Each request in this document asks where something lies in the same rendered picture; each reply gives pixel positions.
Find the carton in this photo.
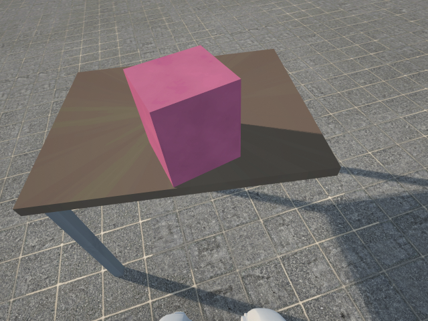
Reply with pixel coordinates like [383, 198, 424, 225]
[123, 45, 241, 187]

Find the table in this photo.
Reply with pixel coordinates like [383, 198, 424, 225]
[13, 49, 341, 277]

